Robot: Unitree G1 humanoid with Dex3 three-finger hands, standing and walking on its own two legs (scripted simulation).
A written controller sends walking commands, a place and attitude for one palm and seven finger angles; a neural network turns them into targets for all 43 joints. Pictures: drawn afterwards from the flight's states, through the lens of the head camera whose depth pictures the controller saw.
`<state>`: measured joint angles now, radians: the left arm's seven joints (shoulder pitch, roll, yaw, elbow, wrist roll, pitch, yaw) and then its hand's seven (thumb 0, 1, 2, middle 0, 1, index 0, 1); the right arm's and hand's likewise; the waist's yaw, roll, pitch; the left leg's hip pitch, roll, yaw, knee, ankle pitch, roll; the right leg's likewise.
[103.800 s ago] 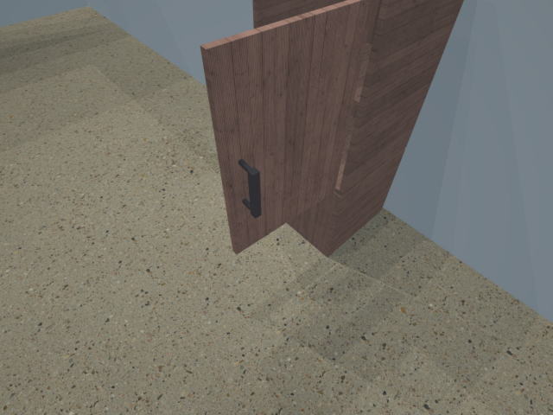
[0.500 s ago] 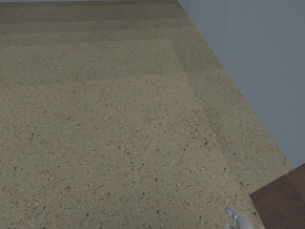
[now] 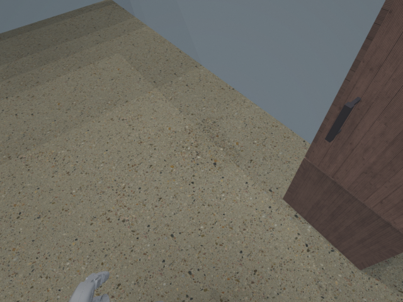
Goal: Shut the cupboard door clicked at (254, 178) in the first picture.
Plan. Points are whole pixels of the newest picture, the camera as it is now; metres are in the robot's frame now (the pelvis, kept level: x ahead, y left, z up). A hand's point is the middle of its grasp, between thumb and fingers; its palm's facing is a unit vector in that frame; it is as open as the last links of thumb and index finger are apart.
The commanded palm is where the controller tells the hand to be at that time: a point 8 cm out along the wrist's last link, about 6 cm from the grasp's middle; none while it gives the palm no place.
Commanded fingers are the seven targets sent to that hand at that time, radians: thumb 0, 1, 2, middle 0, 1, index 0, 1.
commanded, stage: turn to face it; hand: left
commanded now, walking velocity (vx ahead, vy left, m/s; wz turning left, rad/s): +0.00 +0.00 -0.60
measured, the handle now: (342, 120) +0.59 -0.39 -0.06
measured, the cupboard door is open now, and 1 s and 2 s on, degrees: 0 0 0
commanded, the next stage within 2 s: take the last steps up to it in 1.46 s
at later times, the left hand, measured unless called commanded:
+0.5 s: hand out of the picture +0.12 +0.21 -0.17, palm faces -0.18 -0.96 -0.22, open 7.3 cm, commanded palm none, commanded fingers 0.00 0.90 0.90 -0.20 -0.30 -0.20 -0.30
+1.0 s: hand (170, 262) +0.22 +0.09 -0.13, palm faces -0.53 -0.79 -0.31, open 7.3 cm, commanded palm none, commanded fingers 0.00 0.90 0.90 -0.20 -0.30 -0.20 -0.30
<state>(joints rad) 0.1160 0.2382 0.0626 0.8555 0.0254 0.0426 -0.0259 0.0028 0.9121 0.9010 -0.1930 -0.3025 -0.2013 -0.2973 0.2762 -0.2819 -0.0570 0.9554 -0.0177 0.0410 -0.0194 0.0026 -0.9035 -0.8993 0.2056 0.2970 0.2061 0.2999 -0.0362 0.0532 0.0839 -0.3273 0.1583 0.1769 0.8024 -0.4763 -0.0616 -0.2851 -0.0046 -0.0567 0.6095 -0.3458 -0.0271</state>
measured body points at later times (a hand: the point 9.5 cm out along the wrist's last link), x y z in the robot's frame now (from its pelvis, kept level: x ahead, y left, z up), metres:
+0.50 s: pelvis +0.02 +0.02 +0.01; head +0.07 +0.03 +0.45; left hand +0.13 +0.26 -0.15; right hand +0.08 -0.25 -0.11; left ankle +0.05 +0.13 -0.73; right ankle -0.02 -0.10 -0.70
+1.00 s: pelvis +0.01 -0.02 +0.01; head +0.03 -0.08 +0.45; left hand +0.25 +0.13 -0.11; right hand -0.10 -0.27 -0.15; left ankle +0.06 +0.13 -0.64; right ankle -0.03 -0.10 -0.72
